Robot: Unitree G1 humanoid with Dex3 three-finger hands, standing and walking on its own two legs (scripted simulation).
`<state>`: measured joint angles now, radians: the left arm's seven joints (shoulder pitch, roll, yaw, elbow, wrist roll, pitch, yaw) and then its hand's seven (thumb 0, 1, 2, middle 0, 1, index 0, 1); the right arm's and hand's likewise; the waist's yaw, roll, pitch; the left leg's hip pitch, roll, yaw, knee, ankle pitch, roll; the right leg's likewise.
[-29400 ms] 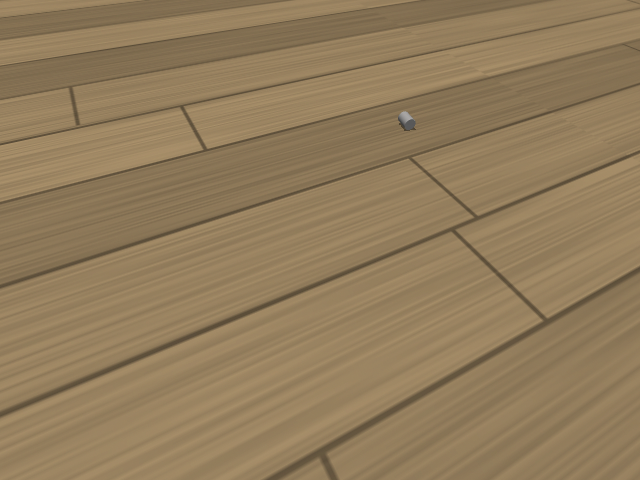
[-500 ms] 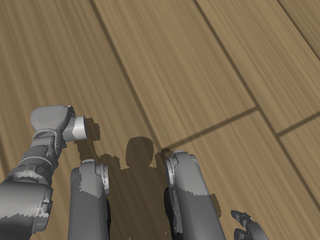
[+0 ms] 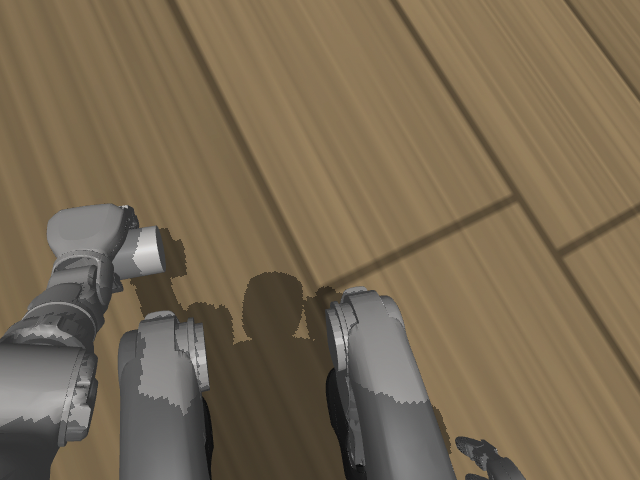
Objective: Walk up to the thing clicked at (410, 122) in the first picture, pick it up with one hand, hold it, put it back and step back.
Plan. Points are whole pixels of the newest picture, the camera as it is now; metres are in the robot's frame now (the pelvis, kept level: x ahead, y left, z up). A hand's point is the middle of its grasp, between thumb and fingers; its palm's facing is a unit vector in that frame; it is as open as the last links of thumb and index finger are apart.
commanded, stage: lower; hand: left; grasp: from above
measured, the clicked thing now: (126, 254) +0.43 +0.21 -0.20
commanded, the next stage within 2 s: rest in 0.40 s
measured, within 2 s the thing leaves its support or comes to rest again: rests again in 1.98 s
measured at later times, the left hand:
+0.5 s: hand (121, 266) +0.42 +0.23 -0.22, palm faces -0.46 -0.06 -0.88, open 9.6 cm
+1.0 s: hand (128, 267) +0.43 +0.23 -0.26, palm faces -0.45 -0.10 -0.89, open 9.6 cm
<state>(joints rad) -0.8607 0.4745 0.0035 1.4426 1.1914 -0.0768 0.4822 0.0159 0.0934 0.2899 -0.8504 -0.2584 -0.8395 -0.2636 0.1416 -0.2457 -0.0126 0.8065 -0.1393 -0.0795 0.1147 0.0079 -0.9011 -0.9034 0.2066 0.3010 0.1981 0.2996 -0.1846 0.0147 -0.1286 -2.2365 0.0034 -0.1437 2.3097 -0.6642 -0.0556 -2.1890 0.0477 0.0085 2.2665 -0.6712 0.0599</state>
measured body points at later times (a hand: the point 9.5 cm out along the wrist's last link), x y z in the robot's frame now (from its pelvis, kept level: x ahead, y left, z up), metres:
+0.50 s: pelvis +0.01 +0.00 -0.03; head +0.23 +0.05 +0.36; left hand +0.44 +0.23 -0.17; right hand +0.06 -0.27 -0.15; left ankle +0.09 +0.14 -0.32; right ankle +0.10 -0.13 -0.32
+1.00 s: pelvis +0.01 +0.00 -0.05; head +0.24 +0.05 +0.33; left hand +0.45 +0.23 -0.21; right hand +0.04 -0.27 -0.16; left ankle +0.09 +0.14 -0.32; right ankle +0.10 -0.13 -0.32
